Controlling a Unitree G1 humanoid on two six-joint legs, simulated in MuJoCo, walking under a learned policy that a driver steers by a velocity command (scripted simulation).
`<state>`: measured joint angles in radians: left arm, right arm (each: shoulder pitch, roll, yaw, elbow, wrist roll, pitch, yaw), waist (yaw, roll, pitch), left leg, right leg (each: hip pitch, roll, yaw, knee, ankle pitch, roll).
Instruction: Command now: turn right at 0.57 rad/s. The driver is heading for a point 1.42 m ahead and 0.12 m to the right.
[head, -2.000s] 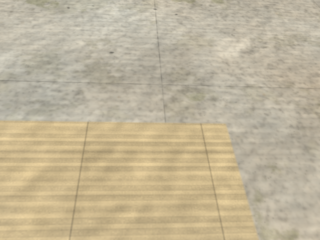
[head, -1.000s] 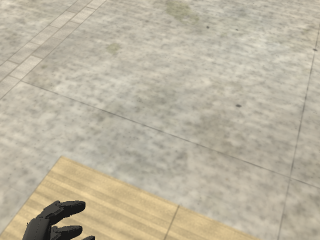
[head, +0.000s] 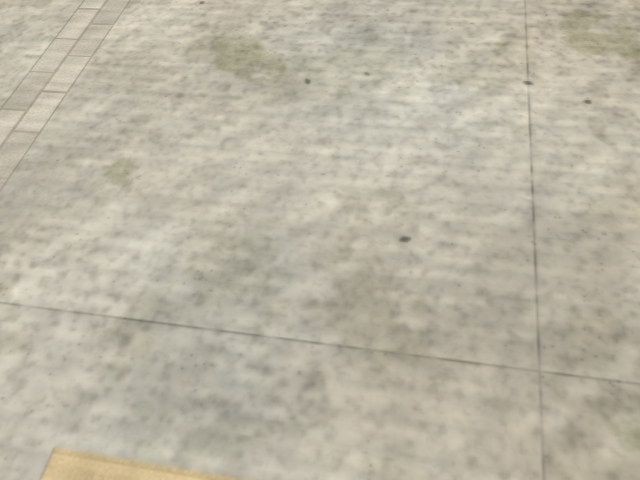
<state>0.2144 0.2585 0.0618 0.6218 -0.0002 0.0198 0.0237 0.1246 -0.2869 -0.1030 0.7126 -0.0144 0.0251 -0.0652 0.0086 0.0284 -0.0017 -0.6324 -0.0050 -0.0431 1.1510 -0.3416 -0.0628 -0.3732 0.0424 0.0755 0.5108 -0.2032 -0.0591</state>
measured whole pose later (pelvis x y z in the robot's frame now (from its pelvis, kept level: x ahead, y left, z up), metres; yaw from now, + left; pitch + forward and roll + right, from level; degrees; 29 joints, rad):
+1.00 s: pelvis -0.02 +0.01 -0.01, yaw -14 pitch -1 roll +0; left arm 0.29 0.20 0.04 0.66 0.00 0.00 0.02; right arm 0.26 -0.25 -0.06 0.79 0.01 -0.03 -0.02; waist 0.00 0.00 -0.01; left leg -0.32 0.01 0.01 0.75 -0.45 0.01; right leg -0.22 0.02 0.05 0.58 -0.36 -0.02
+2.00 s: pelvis +0.43 -0.11 +0.00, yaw -14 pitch +2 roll -3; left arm 0.37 0.27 0.05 0.84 -0.02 -0.08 -0.02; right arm 0.07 -0.26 -0.02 0.71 0.01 -0.07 0.02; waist 0.09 0.05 0.02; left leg -0.65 0.11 -0.04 0.61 0.07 0.00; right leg -0.01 0.07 -0.04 0.23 -0.26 -0.04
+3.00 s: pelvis +0.96 -0.25 +0.01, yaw -7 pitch +1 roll -2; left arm 0.31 0.26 0.05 0.89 0.01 -0.10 -0.01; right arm 0.18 -0.29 -0.06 0.77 0.02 -0.04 0.01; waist 0.06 0.05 0.01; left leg -0.71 0.11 -0.09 0.84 0.01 0.00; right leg -0.02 0.05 -0.16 0.22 -0.21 -0.05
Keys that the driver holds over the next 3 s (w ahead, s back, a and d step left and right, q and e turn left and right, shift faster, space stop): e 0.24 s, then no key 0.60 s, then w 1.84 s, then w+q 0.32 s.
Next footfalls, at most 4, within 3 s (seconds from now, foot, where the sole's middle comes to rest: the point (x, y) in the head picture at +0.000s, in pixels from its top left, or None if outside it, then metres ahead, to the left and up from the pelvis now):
0.30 left None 0.05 0.14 -0.78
0.64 right None -0.03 -0.12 -0.78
1.58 right None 0.36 -0.20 -0.78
2.10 left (378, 371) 0.70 -0.03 -0.78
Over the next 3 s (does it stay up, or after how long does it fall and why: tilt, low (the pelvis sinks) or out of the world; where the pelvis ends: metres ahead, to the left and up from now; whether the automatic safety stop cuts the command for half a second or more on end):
stays up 0.96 -0.25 0.01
